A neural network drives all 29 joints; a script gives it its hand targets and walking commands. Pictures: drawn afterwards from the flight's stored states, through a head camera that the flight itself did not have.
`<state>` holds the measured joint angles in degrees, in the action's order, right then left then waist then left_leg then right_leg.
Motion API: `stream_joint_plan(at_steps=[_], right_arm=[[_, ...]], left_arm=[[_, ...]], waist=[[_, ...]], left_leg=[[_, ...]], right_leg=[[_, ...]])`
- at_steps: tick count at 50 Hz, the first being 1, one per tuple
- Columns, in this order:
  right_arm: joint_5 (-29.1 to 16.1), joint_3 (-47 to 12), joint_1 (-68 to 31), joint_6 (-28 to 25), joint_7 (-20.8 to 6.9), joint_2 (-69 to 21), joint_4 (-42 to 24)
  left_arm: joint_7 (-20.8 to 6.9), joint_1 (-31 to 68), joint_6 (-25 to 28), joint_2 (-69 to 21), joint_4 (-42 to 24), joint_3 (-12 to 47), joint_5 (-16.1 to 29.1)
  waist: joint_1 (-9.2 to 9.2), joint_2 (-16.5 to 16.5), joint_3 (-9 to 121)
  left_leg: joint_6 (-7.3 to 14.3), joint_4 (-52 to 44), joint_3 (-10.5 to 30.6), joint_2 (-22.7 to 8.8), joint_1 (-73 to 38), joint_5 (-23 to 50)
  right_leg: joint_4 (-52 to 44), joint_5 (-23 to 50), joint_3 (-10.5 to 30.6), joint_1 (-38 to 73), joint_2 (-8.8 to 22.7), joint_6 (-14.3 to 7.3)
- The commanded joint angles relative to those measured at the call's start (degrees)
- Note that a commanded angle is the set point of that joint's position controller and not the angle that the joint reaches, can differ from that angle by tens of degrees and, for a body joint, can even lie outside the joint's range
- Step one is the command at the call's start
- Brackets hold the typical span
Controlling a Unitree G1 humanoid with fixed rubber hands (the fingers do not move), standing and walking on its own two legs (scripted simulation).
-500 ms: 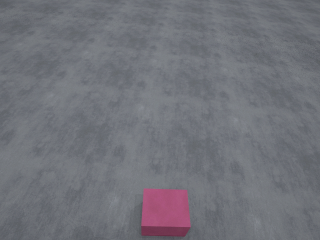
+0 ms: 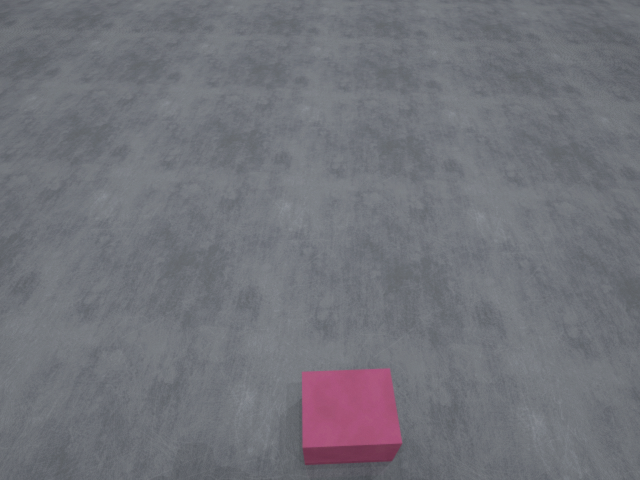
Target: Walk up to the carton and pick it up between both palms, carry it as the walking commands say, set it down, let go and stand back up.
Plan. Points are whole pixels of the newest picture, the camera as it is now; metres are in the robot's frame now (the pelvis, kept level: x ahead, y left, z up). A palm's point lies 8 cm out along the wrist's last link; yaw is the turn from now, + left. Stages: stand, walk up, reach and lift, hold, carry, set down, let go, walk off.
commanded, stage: walk up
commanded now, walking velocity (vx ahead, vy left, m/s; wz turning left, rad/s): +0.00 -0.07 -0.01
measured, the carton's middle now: (347, 416) +0.42 -0.07 -0.68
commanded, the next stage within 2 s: stand in 0.64 s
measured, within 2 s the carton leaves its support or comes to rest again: neither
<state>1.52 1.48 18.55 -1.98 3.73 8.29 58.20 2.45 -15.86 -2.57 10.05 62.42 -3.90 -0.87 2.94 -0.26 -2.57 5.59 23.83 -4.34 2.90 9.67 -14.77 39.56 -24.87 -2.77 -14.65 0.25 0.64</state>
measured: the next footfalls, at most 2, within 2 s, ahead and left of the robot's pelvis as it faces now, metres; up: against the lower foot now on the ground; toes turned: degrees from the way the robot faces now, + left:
right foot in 0.18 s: +0.04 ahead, -0.20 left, +0.00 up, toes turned +2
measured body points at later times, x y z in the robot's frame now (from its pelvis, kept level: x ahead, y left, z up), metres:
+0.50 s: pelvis +0.00 -0.09 +0.00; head +0.02 -0.10 +0.45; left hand -0.01 +0.14 -0.15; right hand -0.05 -0.31 -0.16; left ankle -0.02 +0.06 -0.74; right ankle +0.00 -0.20 -0.74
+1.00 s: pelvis +0.01 -0.08 +0.00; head +0.02 -0.08 +0.45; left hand +0.00 +0.15 -0.16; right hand -0.04 -0.28 -0.16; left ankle -0.02 +0.06 -0.74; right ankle +0.00 -0.20 -0.74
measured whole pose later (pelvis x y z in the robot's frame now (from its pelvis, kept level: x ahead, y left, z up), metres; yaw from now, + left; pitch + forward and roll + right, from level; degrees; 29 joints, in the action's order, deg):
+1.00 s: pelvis +0.01 -0.08 +0.00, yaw -1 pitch -1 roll +0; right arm 0.6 0.0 20.6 -1.0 2.3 6.6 64.8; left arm 2.1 -17.6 1.1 8.3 62.7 -0.6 -0.3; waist 0.4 0.4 -2.3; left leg -2.0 22.2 -3.1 -2.9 6.6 -14.6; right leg 23.8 -13.4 -1.1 -9.6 0.7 0.0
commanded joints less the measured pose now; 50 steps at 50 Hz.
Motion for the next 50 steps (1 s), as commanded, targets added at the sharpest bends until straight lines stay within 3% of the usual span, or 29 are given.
stream_joint_plan(at_steps=[1, 2, 4, 6, 7, 8, 9, 10, 11, 12, 13, 15, 16, 17, 19, 22, 23, 26, 27, 30, 33, 39, 40, 44, 50], right_arm=[[0.61, 0.54, 1.61, -0.53, 0.05, 4.13, -1.04], [-0.20, -0.38, -0.04, -0.34, -0.34, 2.33, -0.14], [-1.18, -0.20, 0.86, 0.36, -0.45, 2.80, 1.20], [-1.22, 0.71, 3.49, 1.02, -1.04, 5.36, 2.16], [-1.49, 0.80, 4.35, 1.38, -1.22, 5.19, 2.42], [-1.33, 0.40, 5.59, 1.49, -1.51, 4.59, 2.47], [-1.39, 0.42, 6.38, 2.13, -1.68, 4.83, 2.18], [-1.99, 0.30, 7.38, 2.62, -1.73, 3.36, 2.80], [-2.06, -0.12, 8.16, 2.71, -1.90, 2.61, 3.79], [-1.39, -0.03, 6.16, 2.66, -1.74, 4.17, 3.73], [-0.90, 0.62, 4.76, 2.46, -1.79, 6.57, 3.79], [-1.07, 0.31, 7.20, 2.20, -2.04, 4.20, 4.46], [-1.14, -0.10, 7.66, 1.94, -1.93, 3.32, 4.71], [-1.25, -0.24, 7.54, 1.73, -1.88, 3.25, 5.11], [-1.29, -0.14, 6.68, 1.80, -1.87, 3.27, 4.87], [-0.92, -0.35, 6.43, 1.78, -1.92, 3.77, 4.96], [-1.02, -0.31, 6.25, 1.81, -1.92, 4.01, 4.77], [-1.09, -0.62, 7.12, 1.29, -1.77, 4.37, 6.27], [-1.34, -0.91, 7.83, 1.27, -1.78, 2.78, 6.36], [-1.30, -0.77, 7.54, 1.57, -1.59, 3.88, 6.92], [-0.98, -1.05, 7.30, 1.18, -1.62, 3.41, 6.76], [-1.07, -0.79, 7.75, 1.34, -1.30, 3.56, 7.16], [-0.65, -0.72, 7.92, 1.24, -1.38, 3.58, 7.08], [-0.81, -0.91, 8.03, 0.79, -1.36, 3.10, 6.94], [-0.82, -1.13, 7.13, 0.90, -1.29, 1.71, 6.63]], left_arm=[[-0.59, -1.44, 0.52, -1.35, -3.60, 0.24, -0.08], [-0.92, -2.86, 0.52, -3.07, -3.10, 1.06, 0.05], [-0.89, -2.25, 0.81, -0.59, -2.69, 1.17, 0.57], [-0.23, -4.41, 1.61, 1.52, -1.38, 1.27, 0.55], [0.11, -5.86, 1.92, 3.62, -0.98, 1.16, 0.17], [0.30, -5.72, 2.30, 4.80, -1.15, 1.17, -0.37], [0.16, -4.47, 2.81, 5.31, -2.10, 1.92, -0.63], [-0.13, -1.99, 2.65, 4.61, -2.41, 2.59, -0.59], [-0.30, -0.16, 2.44, 3.56, -2.06, 2.48, 0.08], [-0.62, -0.19, 2.70, 3.39, -1.92, 2.47, 0.21], [-0.38, -2.45, 3.03, 3.25, -1.46, 2.43, 0.05], [-0.28, -2.45, 3.75, 2.46, -1.59, 2.61, 0.84], [-0.37, -2.73, 4.09, 3.37, -2.01, 2.32, 1.01], [-0.55, -3.68, 4.05, 3.30, -1.67, 2.26, 0.90], [-0.68, -4.45, 4.21, 3.29, -1.87, 2.28, 0.66], [-0.47, -3.10, 4.35, 3.71, -2.05, 2.35, 0.58], [-0.57, -3.26, 4.41, 2.98, -1.88, 2.54, 0.52], [-0.59, -5.50, 4.59, 2.94, -1.81, 2.54, 0.52], [-0.62, -5.83, 4.65, 2.73, -1.59, 2.72, 0.41], [-0.70, -6.51, 4.48, 1.99, -1.44, 2.90, 0.54], [-0.51, -6.33, 4.25, 2.77, -1.13, 2.64, 0.59], [-0.50, -6.96, 3.87, 1.84, -1.04, 2.80, 0.47], [-0.48, -5.83, 3.75, 2.39, -1.23, 2.78, 0.41], [-0.35, -6.61, 4.04, 2.54, -0.73, 2.61, 0.71], [-0.36, -6.21, 3.84, 1.73, 0.09, 2.89, 0.74]], waist=[[-2.20, 5.67, 1.23], [-3.71, 8.40, 1.26], [-4.21, 10.01, -0.86], [-3.87, 4.57, -2.28], [-3.67, 2.76, -0.90], [-2.80, -0.77, -1.42], [-1.99, -2.64, -1.62], [-0.18, -4.31, -5.18], [0.12, -7.51, -7.29], [-1.53, -6.03, -9.49], [-2.12, -2.44, -8.32], [-1.01, -2.17, -5.81], [-1.49, -3.57, -4.12], [-1.70, -2.68, -2.24], [-2.37, -4.06, 0.55], [-1.42, -4.42, 1.66], [-1.60, -5.97, 0.36], [-2.25, -0.89, 1.22], [-1.85, -2.14, 1.66], [-2.48, 1.37, -1.17], [-2.32, -0.95, -1.68], [-2.92, 2.35, -3.23], [-2.26, 1.94, -3.61], [-2.66, 0.36, 0.11], [-2.71, -0.46, -0.15]], left_leg=[[5.51, -7.78, 11.14, -21.06, -1.62, 26.61], [3.05, -8.09, 5.83, -16.03, 2.80, 21.38], [0.10, -6.75, 2.70, -10.01, 4.97, 13.20], [-1.96, -4.05, 2.38, -8.92, 6.90, 9.05], [-2.40, -3.19, 3.68, -8.51, 7.80, 6.16], [-3.18, -2.78, 4.08, -8.09, 10.38, 1.12], [-4.29, -4.20, 4.64, -6.70, 7.86, -3.58], [-4.96, -7.22, 4.45, -6.69, 3.76, -1.78], [-5.04, -7.86, 3.53, -6.88, -0.25, 0.68], [-5.68, -6.01, 3.67, -7.41, -2.36, 3.15], [-5.45, -4.95, 4.02, -7.99, -3.54, 4.18], [-5.80, -6.10, 4.21, -8.25, -2.20, 4.88], [-5.70, -6.46, 4.44, -8.43, -1.49, 5.09], [-5.68, -6.28, 4.26, -8.42, -2.16, 4.21], [-6.07, -4.74, 3.08, -8.12, -3.57, 3.65], [-6.08, -4.03, 2.85, -8.30, -2.60, 3.77], [-6.40, -4.12, 3.08, -8.42, -2.11, 4.10], [-6.54, -4.39, 2.88, -9.02, -1.51, 5.34], [-6.89, -4.23, 3.21, -9.26, -2.62, 5.64], [-6.97, -4.67, 2.63, -9.30, -0.93, 5.55], [-6.64, -5.12, 3.43, -10.13, -1.11, 7.41], [-6.95, -5.29, 2.76, -9.48, 0.22, 6.26], [-6.62, -5.28, 3.15, -9.81, 0.02, 6.91], [-6.22, -4.25, 3.05, -10.31, -2.81, 10.93], [-5.82, -4.69, 3.65, -10.30, -3.91, 11.32]], right_leg=[[5.77, 1.13, 5.25, -4.64, 3.23, 0.62], [0.14, 3.83, 4.54, 1.42, 3.15, 0.23], [-10.23, 11.18, 2.23, 6.16, 1.62, -0.01], [-18.96, 23.73, 1.74, 11.64, 2.26, 0.13], [-18.44, 25.31, 1.92, 14.22, 3.21, -0.02], [-18.51, 30.06, 5.83, 14.88, 6.84, -0.06], [-22.17, 22.82, 9.96, 9.22, 11.11, -0.75], [-23.78, 15.36, 8.84, 1.79, 10.97, -0.87], [-25.42, 7.33, 8.79, -3.75, 8.90, -1.16], [-26.19, 8.23, 8.65, -5.84, 7.54, -0.59], [-26.43, 11.41, 9.14, -5.66, 6.99, -0.55], [-24.93, 16.99, 8.81, -0.92, 7.59, -1.49], [-24.43, 17.51, 8.60, 1.78, 7.56, -2.04], [-24.63, 17.07, 8.81, 2.66, 7.44, -2.26], [-25.66, 14.46, 9.90, 2.71, 7.75, -2.50], [-26.21, 14.78, 9.74, 3.56, 7.32, -3.13], [-26.49, 14.56, 10.15, 2.31, 7.82, -3.24], [-23.93, 23.42, 8.63, 5.09, 7.36, -3.53], [-23.34, 24.09, 8.14, 4.29, 7.36, -3.74], [-22.33, 24.60, 7.16, 3.44, 6.11, -2.89], [-21.10, 26.60, 5.92, 3.54, 5.68, -3.00], [-20.53, 22.86, 5.51, 3.31, 5.12, -2.30], [-20.43, 24.38, 5.87, 3.26, 5.39, -2.61], [-19.19, 27.14, 5.20, 4.88, 5.75, -2.54], [-19.09, 25.11, 4.32, 3.33, 5.07, -1.92]])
